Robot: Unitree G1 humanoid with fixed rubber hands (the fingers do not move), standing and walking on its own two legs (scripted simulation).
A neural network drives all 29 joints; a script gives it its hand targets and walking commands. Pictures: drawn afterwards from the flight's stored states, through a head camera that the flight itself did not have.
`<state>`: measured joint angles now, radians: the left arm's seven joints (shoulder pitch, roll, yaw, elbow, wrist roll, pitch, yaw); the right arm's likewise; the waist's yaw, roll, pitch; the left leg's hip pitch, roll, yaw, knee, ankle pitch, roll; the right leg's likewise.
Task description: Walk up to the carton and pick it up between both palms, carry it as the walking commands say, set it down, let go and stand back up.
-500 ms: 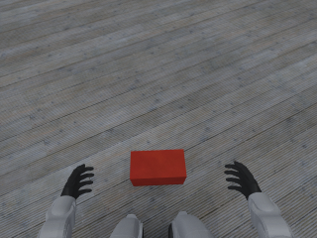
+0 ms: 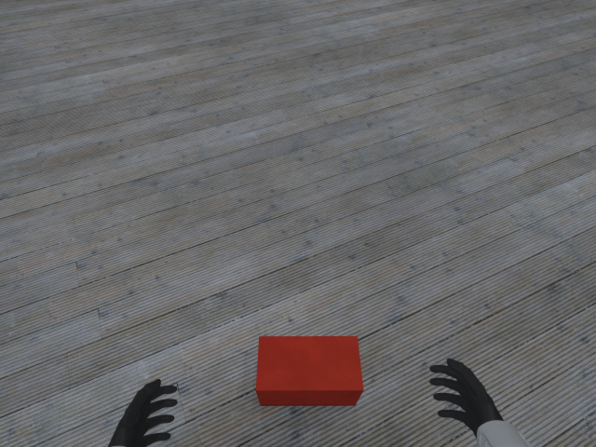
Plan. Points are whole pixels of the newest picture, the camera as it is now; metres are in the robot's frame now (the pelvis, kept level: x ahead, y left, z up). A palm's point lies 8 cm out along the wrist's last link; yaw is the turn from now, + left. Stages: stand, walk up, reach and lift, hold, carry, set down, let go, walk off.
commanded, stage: let go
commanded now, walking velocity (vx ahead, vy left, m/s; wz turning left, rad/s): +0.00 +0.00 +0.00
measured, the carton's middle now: (308, 371) +0.41 -0.02 -0.68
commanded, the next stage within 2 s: stand in 0.12 s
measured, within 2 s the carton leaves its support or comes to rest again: neither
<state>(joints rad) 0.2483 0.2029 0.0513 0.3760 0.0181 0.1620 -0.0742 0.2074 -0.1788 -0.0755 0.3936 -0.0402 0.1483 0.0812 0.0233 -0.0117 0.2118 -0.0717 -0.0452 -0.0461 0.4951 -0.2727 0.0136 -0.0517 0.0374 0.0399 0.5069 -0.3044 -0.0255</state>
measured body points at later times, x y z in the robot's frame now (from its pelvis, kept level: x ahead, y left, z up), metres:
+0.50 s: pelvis +0.03 +0.01 +0.00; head -0.07 +0.02 +0.44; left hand +0.13 +0.30 -0.10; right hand +0.12 -0.29 -0.09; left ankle +0.01 +0.11 -0.74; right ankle -0.01 -0.10 -0.74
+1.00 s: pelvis -0.08 +0.00 +0.00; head -0.16 +0.00 +0.44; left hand -0.07 +0.29 -0.13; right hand -0.05 -0.28 -0.13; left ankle +0.00 +0.11 -0.73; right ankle -0.01 -0.10 -0.73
